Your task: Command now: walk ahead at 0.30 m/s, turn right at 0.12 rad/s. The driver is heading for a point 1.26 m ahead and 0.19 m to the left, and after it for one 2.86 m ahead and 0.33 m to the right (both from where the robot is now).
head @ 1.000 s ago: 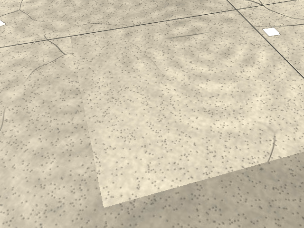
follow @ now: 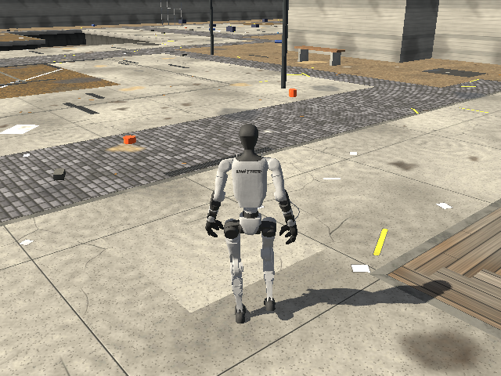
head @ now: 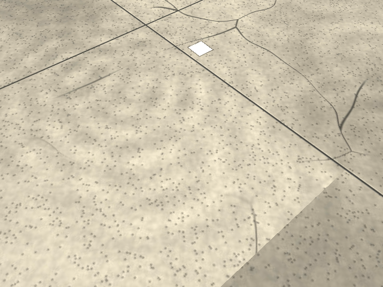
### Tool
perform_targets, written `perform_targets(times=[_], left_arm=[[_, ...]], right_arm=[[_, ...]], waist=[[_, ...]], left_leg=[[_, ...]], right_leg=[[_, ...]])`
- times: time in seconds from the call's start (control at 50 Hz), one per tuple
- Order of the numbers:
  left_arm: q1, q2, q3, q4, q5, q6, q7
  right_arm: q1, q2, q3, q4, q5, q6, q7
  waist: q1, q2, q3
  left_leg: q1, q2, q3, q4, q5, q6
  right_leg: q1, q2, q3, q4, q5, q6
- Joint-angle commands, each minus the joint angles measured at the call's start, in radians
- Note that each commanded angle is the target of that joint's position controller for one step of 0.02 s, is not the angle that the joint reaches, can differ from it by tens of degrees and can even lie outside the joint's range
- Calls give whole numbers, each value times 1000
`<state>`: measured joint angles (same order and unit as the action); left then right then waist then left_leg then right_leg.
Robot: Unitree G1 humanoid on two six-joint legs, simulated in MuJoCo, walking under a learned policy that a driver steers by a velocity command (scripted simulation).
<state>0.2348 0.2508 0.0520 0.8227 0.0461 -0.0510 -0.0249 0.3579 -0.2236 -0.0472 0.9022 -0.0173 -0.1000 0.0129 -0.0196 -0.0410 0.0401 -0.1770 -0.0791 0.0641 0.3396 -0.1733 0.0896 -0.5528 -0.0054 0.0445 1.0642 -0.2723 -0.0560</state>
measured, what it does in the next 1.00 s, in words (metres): walks ahead: right foot, then left foot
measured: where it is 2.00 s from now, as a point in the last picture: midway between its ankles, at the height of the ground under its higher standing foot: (210, 285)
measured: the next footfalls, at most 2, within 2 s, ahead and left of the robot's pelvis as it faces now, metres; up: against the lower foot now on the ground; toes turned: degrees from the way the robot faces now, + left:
right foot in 0.24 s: +0.23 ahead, -0.10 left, +0.00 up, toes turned -1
left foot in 0.54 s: +0.17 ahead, +0.10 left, +0.00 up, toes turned +1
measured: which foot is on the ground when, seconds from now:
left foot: down 0.00-0.24, up 0.26-0.52, down 0.54-1.00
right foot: up 0.00-0.22, down 0.24-1.00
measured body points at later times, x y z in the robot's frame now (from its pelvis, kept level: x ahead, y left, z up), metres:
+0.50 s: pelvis +0.13 -0.02 -0.01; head +0.14 -0.03 +0.44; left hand +0.18 +0.21 -0.15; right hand +0.15 -0.25 -0.16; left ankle +0.12 +0.10 -0.73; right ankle +0.19 -0.10 -0.74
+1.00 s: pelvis +0.15 +0.00 +0.00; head +0.15 +0.00 +0.45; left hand +0.14 +0.22 -0.16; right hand +0.13 -0.21 -0.16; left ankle +0.13 +0.10 -0.74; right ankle +0.19 -0.10 -0.74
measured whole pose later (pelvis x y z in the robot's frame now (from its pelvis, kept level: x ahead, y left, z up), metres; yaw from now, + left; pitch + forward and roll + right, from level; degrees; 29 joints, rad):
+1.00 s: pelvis +0.15 +0.00 +0.00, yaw +0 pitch -2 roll +0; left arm 0.29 0.14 0.00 1.15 0.01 -0.01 0.03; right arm 0.33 -0.12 0.01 1.12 -0.01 -0.02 -0.04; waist 0.01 0.00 0.02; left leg -0.12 -0.02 0.02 0.42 -0.27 0.03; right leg -0.23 0.03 -0.03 0.40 -0.15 -0.04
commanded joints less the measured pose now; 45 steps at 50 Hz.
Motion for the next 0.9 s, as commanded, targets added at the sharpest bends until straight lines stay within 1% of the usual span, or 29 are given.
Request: perform_targets(times=[0.02, 0.06, 0.08, 0.14, 0.18, 0.2, 0.22, 0.24, 0.26, 0.28, 0.3, 0.32, 0.34, 0.36, 0.38, 0.4, 0.44, 0.48, 0.52, 0.54, 0.56, 0.58, 0.6, 0.62, 0.64, 0.66, 0.68, 0.76, 0.9], left_arm=[[54, -2, -12, -27, -4, 2, -2], [-15, -21, -27, -34, -13, 2, -3], [-46, -22, -32, -36, -17, 2, -1], [-93, -8, -35, -30, -22, 2, 13], [-85, 3, -32, -15, -20, -3, 24], [-52, 4, -30, 5, -18, -8, 30], [4, 13, -26, 32, -12, -20, 36], [76, 68, -14, 54, -1, -35, 44], [157, 114, -4, 71, 1, -34, 46], [175, 60, -13, 82, -33, -19, 43], [136, 40, -20, 77, -46, -12, 40], [74, 31, -25, 75, -42, -6, 44], [31, 19, -30, 75, -37, -2, 51], [-6, 16, -31, 77, -35, 3, 59], [-26, 14, -32, 83, -29, 6, 61], [-29, 9, -33, 90, -24, 6, 60], [-20, 16, -31, 111, -25, 7, 58], [-16, 31, -26, 130, -29, 15, 56], [-22, 36, -22, 142, -40, 30, 54], [-5, 29, -22, 152, -41, 35, 54], [9, 21, -21, 158, -41, 39, 52], [28, 0, -20, 163, -53, 47, 49], [40, -10, -24, 182, -47, 48, 47], [63, -20, -25, 197, -40, 46, 46], [82, -24, -27, 212, -37, 43, 45], [89, -10, -24, 223, -34, 40, 45], [91, -9, -26, 231, -33, 36, 46], [87, -23, -32, 259, -38, 34, 52], [106, -38, -39, 298, -38, 37, 59]], right_arm=[[7, -77, 0, -27, 4, -20, 2], [24, -79, 6, -11, 9, -9, -2], [43, -82, 7, 0, 11, -4, -5], [91, -90, 11, 32, 9, 11, -13], [92, -90, 13, 46, 7, 19, -21], [87, -88, 14, 53, 9, 22, -25], [92, -86, 15, 61, 14, 23, -28], [122, -74, 20, 56, 15, 19, -32], [241, 6, 40, 60, 32, 22, -37], [260, -9, 34, 97, 44, 50, -43], [171, -59, 18, 80, 21, 69, -42], [101, -51, 14, 69, -2, 79, -38], [73, -34, 15, 70, -10, 90, -34], [75, -13, 19, 77, -12, 101, -32], [98, 9, 24, 98, -11, 110, -33], [109, 18, 26, 112, -8, 116, -36], [93, 21, 28, 125, -2, 127, -43], [74, 20, 29, 136, -1, 133, -48], [73, 19, 32, 150, -8, 131, -49], [65, 5, 33, 146, -16, 126, -49], [66, -15, 34, 140, -23, 116, -50], [29, -42, 31, 145, -6, 109, -50], [2, -18, 38, 145, 0, 97, -49], [-15, -10, 41, 146, 4, 86, -49], [-25, -14, 39, 147, 7, 81, -50], [-22, -13, 39, 149, 9, 76, -53], [-12, -11, 38, 155, 10, 74, -53], [26, 7, 41, 175, 7, 78, -53], [43, 18, 44, 197, 8, 79, -55]], waist=[[53, 106, -28], [33, 132, -39], [19, 138, -43], [-4, 136, -47], [2, 133, -33], [19, 122, -31], [45, 91, -42], [53, 34, -106], [26, -111, -236], [64, -132, -315], [61, -76, -229], [43, -48, -145], [19, -30, -96], [-11, -36, -67], [-26, -45, -65], [-30, -42, -73], [-24, -48, -79], [-21, -54, -66], [-29, -40, -32], [-23, -21, -3], [-12, 5, 22], [24, 120, 82], [34, 149, 82], [47, 151, 64], [54, 137, 48], [53, 114, 37], [47, 94, 27], [28, 56, 34], [25, 44, 36]], left_leg=[[8, 253, -127, -106, 782, 119], [-3, 214, -68, -92, 809, 87], [6, 209, -60, -83, 802, 76], [60, 233, -84, -33, 745, 71], [88, 255, -115, 20, 709, 72], [95, 251, -124, 67, 674, 61], [82, 226, -118, 147, 612, 36], [9, 191, -100, 249, 427, 4], [-130, 124, -51, 423, -79, -25], [-159, 55, -46, 556, -459, -39], [-209, 54, -74, 608, -510, -49], [-225, 67, -84, 621, -465, -58], [-200, 87, -92, 591, -406, -67], [-146, 100, -92, 542, -356, -78], [-94, 93, -78, 507, -321, -85], [-61, 86, -67, 469, -301, -88], [-28, 82, -58, 387, -262, -89], [10, 78, -45, 295, -186, -82], [82, 76, -37, 165, -84, -65], [95, 111, -81, 107, -67, -54], [76, 171, -151, 39, -111, -42], [-94, 190, -196, -6, -228, -23], [-183, 203, -220, -64, -271, -26], [-212, 204, -219, -87, -256, -36], [-201, 194, -206, -89, -222, -42], [-175, 186, -193, -76, -179, -44], [-140, 178, -181, -61, -139, -42], [-84, 170, -164, -37, -92, -32], [-72, 167, -157, -31, -58, -30]], right_leg=[[12, -21, -45, -121, 89, 26], [79, -8, -83, -255, 172, 27], [102, 0, -96, -303, 206, 28], [147, 16, -95, -397, 230, 20], [185, 23, -86, -466, 191, 0], [236, 29, -83, -544, 209, -13], [332, 24, -69, -655, 304, -27], [493, -86, 26, -634, 622, -48], [714, -317, 216, -546, 1069, -173], [691, -400, 327, -583, 1060, -299], [600, -365, 329, -658, 855, -297], [510, -325, 299, -719, 676, -265], [424, -291, 255, -766, 578, -229], [341, -251, 201, -800, 497, -193], [292, -215, 157, -810, 451, -167], [276, -194, 130, -811, 418, -154], [260, -176, 112, -817, 292, -141], [225, -163, 116, -828, 88, -127], [148, -140, 122, -837, -148, -82], [111, -132, 131, -845, -226, -46], [102, -112, 123, -820, -221, -17], [178, -45, 52, -794, -119, -1], [307, -34, 30, -736, 3, 2], [381, -37, 26, -709, 72, 0], [415, -44, 30, -703, 104, -1], [419, -52, 37, -706, 118, -3], [407, -59, 44, -713, 122, -5], [367, -63, 45, -732, 107, 1], [379, -68, 45, -728, 136, 4]])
